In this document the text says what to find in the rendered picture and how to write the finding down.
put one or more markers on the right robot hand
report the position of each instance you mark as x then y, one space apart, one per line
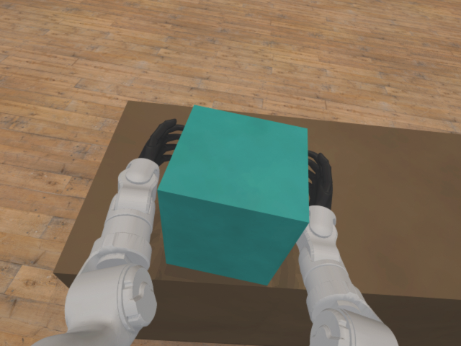
321 189

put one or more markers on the left robot hand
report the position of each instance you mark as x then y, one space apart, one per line
156 145

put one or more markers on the left robot forearm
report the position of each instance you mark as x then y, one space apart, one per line
129 222

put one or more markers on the pedestal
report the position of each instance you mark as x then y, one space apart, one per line
397 202

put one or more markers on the carton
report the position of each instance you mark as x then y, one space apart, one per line
234 198

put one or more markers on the right robot forearm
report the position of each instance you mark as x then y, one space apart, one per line
324 275

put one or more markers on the left robot upper arm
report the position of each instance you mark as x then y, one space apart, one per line
107 307

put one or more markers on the right robot upper arm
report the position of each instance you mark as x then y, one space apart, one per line
338 327

